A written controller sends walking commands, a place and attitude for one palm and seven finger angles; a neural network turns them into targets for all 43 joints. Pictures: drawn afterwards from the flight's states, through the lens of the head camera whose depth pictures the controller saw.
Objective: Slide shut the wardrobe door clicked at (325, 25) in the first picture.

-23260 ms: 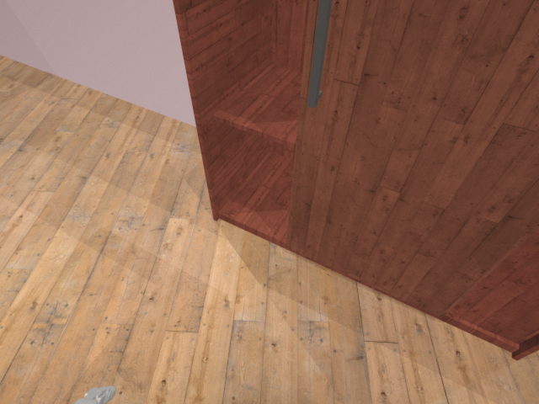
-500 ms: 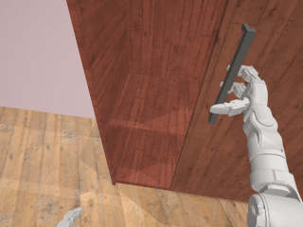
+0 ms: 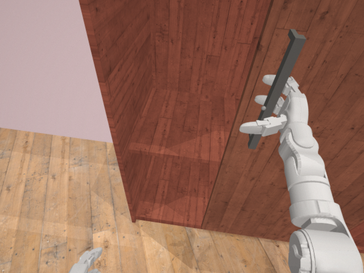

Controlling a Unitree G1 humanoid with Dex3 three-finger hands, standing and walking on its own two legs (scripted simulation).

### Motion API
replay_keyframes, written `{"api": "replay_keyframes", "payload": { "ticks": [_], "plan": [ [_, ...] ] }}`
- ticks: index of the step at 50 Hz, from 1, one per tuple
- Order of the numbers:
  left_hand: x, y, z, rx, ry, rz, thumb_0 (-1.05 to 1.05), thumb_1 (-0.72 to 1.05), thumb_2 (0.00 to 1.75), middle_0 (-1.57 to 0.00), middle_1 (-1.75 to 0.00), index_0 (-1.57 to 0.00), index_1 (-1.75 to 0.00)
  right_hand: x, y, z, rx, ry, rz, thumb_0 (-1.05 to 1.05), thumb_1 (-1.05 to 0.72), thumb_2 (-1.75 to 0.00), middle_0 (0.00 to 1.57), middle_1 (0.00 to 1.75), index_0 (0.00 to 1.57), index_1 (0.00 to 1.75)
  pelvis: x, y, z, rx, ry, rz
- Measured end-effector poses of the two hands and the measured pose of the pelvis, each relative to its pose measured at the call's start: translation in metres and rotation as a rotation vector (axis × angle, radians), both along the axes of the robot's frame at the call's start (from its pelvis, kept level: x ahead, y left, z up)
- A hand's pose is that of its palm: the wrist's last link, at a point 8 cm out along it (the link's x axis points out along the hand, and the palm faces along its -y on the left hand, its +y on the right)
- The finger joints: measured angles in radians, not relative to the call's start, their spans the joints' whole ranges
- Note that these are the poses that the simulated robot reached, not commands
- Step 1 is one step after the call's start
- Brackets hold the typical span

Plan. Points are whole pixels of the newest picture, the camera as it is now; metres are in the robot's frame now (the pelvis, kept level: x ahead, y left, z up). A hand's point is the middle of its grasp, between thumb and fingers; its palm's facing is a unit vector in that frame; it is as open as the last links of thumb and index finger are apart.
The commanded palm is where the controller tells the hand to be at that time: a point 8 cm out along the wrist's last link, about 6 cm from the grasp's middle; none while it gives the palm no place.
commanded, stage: slide the fingers in behind the handle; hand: right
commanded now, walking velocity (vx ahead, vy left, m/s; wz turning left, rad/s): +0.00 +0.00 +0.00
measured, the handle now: (269, 98) +0.48 -0.16 +0.18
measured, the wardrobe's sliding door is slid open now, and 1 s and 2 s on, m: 0.36 0.36 0.36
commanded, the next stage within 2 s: grip the handle and tug to test in 0.16 s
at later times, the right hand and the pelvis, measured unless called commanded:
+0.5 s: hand (264, 108) +0.43 -0.13 +0.19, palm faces +0.07 +1.00 -0.01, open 12.8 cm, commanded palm +0.40 -0.18 +0.18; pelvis +0.00 +0.00 +0.00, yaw +0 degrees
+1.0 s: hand (264, 107) +0.43 -0.13 +0.19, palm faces +0.07 +1.00 +0.00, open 5.7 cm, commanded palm +0.40 -0.18 +0.18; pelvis +0.01 +0.00 +0.00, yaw +0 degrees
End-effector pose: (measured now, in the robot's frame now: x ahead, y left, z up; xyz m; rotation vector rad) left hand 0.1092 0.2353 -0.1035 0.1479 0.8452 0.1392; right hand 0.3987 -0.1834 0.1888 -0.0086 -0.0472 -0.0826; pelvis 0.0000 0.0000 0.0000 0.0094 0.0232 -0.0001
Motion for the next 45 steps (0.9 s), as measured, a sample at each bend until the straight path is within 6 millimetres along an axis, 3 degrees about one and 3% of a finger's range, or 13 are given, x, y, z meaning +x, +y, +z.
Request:
{"api": "replay_keyframes", "payload": {
  "ticks": [15,21,45],
  "plan": [
    [0.005,0.007,0.003,0.017,0.005,0.0,0.01,0.9,0.9,-0.2,-0.3,-0.2,-0.3,0.0,-0.001,0.0,-0.001,-0.002,0.01,-0.02,0.5,-0.3,0.29,1.2,0.26,1.2,0.003,0.003,0.0,0.001,0.0,-0.002],
    [0.012,0.007,0.006,0.018,-0.013,0.0,0.01,0.9,0.9,-0.2,-0.3,-0.2,-0.3,0.001,-0.002,0.0,0.004,0.002,0.012,-0.02,0.42,-0.34,0.3,1.21,0.27,1.2,0.004,0.003,0.001,0.001,0.001,-0.001],
    [0.006,0.003,0.004,0.01,0.002,0.018,0.01,0.9,0.9,-0.2,-0.3,-0.2,-0.3,0.003,-0.004,0.0,0.005,0.002,0.012,0.0,-0.59,-0.77,0.38,1.33,0.35,1.29,0.006,0.0,0.001,0.002,0.002,0.009]
  ]
}}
